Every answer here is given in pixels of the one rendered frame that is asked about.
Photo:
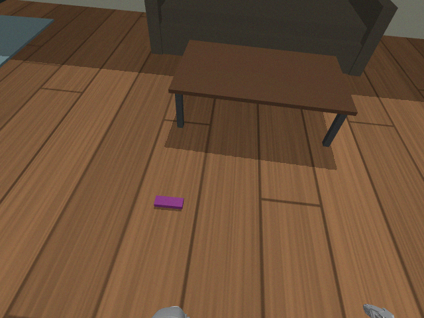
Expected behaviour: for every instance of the coffee table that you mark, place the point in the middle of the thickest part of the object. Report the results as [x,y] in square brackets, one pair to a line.
[263,76]

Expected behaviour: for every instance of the small box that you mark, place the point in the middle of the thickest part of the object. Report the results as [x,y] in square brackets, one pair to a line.
[169,202]

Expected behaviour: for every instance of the sofa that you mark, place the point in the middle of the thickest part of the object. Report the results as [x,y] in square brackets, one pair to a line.
[347,29]

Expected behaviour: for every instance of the right robot hand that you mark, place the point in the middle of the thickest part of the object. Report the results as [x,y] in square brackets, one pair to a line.
[376,312]

